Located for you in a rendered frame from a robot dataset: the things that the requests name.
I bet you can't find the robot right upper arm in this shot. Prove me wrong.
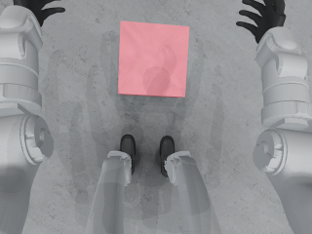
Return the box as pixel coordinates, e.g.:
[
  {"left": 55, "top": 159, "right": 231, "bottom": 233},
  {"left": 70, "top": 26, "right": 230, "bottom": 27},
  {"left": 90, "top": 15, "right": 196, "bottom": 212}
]
[{"left": 253, "top": 128, "right": 312, "bottom": 234}]

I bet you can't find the robot left hand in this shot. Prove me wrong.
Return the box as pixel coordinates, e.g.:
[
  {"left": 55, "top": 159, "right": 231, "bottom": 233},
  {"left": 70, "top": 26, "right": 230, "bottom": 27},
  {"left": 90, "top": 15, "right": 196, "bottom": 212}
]
[{"left": 13, "top": 0, "right": 65, "bottom": 27}]

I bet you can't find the carton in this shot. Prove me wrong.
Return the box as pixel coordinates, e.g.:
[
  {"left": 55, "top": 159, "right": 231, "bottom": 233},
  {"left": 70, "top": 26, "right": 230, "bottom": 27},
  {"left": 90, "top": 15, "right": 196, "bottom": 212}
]
[{"left": 118, "top": 20, "right": 190, "bottom": 98}]

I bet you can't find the robot right shin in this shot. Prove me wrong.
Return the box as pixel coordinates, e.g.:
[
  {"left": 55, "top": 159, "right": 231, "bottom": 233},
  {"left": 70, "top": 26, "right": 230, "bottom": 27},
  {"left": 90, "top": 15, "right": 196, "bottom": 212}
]
[{"left": 164, "top": 150, "right": 197, "bottom": 177}]

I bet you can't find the robot left forearm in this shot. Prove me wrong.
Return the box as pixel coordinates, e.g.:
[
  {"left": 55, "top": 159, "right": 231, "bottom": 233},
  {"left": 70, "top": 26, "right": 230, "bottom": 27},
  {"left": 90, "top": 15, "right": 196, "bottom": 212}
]
[{"left": 0, "top": 5, "right": 43, "bottom": 117}]

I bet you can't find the robot left upper arm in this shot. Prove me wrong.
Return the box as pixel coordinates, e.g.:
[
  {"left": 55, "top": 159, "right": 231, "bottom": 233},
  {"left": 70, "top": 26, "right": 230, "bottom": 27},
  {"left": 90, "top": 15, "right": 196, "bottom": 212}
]
[{"left": 0, "top": 113, "right": 54, "bottom": 234}]

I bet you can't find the robot right forearm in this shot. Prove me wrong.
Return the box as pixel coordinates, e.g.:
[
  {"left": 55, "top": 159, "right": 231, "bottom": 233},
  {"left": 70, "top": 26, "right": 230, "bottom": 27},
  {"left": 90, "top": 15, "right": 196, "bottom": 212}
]
[{"left": 255, "top": 26, "right": 312, "bottom": 133}]

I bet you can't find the robot right hand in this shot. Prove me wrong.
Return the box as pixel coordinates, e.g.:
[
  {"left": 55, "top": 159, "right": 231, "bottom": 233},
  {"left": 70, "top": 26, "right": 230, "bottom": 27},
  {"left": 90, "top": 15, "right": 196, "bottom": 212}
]
[{"left": 236, "top": 0, "right": 286, "bottom": 44}]

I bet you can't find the robot left shin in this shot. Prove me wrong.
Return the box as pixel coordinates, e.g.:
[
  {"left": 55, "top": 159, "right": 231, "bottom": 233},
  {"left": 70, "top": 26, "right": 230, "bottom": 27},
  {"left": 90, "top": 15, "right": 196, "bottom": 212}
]
[{"left": 102, "top": 151, "right": 132, "bottom": 167}]

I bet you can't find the robot shin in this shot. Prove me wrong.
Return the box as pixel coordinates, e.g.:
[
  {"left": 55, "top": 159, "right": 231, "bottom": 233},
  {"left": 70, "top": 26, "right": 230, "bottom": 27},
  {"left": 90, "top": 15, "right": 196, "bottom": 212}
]
[
  {"left": 164, "top": 150, "right": 197, "bottom": 177},
  {"left": 102, "top": 151, "right": 132, "bottom": 167}
]

